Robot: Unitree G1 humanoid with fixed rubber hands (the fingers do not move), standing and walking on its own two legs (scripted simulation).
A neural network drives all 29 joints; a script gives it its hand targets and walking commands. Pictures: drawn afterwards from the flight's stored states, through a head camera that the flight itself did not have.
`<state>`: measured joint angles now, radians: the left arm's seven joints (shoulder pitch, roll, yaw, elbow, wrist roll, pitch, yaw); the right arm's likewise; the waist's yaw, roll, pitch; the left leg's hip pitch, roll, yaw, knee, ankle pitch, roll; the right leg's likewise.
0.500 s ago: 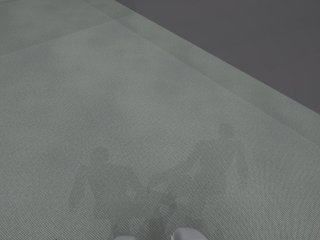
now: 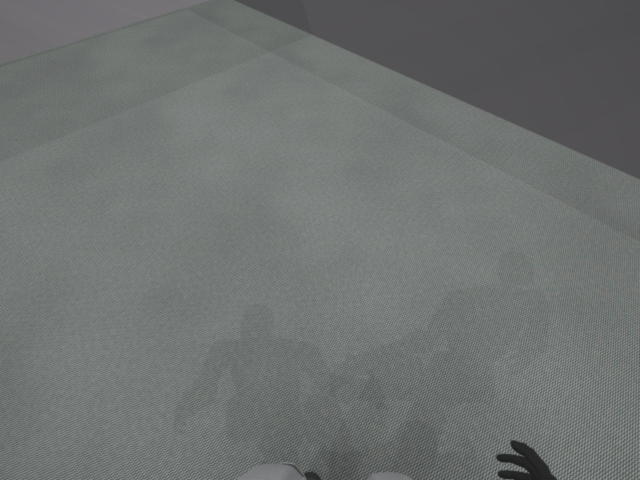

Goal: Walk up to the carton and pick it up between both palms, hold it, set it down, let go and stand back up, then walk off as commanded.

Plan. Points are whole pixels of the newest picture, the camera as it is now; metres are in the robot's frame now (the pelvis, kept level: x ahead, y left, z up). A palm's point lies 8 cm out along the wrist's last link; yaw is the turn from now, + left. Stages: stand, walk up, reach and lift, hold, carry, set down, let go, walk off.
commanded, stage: walk up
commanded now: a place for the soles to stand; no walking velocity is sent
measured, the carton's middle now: out of the picture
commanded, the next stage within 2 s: none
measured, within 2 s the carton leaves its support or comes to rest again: neither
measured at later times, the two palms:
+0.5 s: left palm out of the picture -0.04 +0.34 -0.09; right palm out of the picture +0.02 -0.27 -0.14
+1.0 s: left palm out of the picture -0.14 +0.41 -0.13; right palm out of the picture -0.06 -0.19 -0.09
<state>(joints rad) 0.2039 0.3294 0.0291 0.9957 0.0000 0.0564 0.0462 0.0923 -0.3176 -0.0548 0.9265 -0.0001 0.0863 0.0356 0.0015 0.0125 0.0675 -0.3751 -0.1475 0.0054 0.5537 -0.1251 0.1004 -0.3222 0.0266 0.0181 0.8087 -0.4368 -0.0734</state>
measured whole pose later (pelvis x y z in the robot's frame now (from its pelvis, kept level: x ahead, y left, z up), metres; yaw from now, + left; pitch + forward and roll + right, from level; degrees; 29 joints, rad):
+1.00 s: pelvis -0.16 +0.11 +0.01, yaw +5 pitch +0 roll -2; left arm 0.20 0.34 0.04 0.98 0.00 0.04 0.05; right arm 0.16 -0.36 -0.04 0.91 0.00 0.09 0.04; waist 0.00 -0.02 0.12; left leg -0.39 -0.10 -0.08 0.63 -0.23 0.07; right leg -0.43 0.12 0.02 1.06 -0.42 0.00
